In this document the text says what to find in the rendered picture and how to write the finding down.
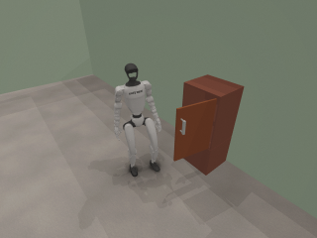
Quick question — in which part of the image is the robot left hand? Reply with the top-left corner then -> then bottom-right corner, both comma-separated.
154,118 -> 161,132

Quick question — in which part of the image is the handle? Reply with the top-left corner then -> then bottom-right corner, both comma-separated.
179,118 -> 186,135

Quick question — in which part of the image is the robot right upper arm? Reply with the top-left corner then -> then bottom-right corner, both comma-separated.
114,85 -> 125,109

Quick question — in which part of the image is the left robot forearm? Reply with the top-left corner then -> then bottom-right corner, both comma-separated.
149,99 -> 159,119

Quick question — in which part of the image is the robot right hand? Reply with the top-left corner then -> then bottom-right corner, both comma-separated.
114,126 -> 123,141

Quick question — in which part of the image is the robot left upper arm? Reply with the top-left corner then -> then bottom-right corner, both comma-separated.
142,80 -> 154,103

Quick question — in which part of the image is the robot torso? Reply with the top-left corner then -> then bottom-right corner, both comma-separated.
123,81 -> 146,127

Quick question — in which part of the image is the right robot forearm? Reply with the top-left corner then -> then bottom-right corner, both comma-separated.
114,103 -> 121,127

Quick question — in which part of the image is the robot left foot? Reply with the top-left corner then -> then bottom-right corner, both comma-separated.
150,160 -> 160,172

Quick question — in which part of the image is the cupboard door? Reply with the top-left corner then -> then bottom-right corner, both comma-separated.
173,98 -> 217,161

